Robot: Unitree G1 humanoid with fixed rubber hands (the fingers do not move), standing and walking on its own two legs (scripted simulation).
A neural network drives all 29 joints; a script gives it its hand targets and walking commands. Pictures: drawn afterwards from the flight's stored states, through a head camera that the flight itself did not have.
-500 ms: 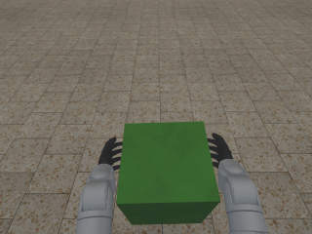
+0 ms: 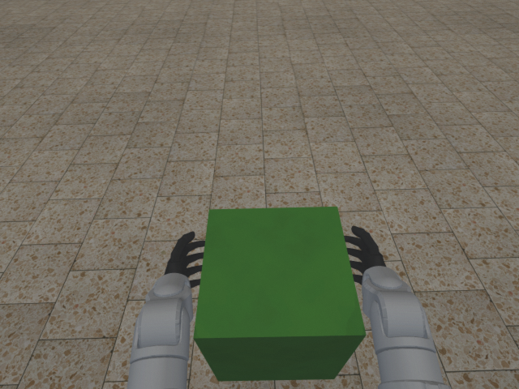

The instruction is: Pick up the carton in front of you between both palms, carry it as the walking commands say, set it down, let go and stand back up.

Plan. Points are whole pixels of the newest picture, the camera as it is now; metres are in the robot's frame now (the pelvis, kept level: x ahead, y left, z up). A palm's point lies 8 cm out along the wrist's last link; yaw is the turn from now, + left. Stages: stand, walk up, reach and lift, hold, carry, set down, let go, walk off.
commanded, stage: carry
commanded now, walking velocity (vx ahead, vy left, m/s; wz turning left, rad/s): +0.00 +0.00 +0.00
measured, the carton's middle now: (274, 298) +0.29 +0.00 -0.04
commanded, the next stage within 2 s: hold in 1.72 s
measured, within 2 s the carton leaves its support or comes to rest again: neither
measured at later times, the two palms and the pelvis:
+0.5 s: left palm (175, 299) +0.25 +0.15 +0.05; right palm (382, 292) +0.25 -0.15 +0.05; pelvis -0.04 +0.00 +0.00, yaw +0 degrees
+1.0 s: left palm (180, 310) +0.23 +0.14 +0.04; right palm (392, 303) +0.23 -0.16 +0.04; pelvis -0.05 -0.01 +0.00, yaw +0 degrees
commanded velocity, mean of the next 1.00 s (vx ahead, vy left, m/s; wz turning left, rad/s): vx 0.00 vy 0.00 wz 0.00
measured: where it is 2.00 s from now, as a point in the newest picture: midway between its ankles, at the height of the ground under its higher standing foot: outside the picture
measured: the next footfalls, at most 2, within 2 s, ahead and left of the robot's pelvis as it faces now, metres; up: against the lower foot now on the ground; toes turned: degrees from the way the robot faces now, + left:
none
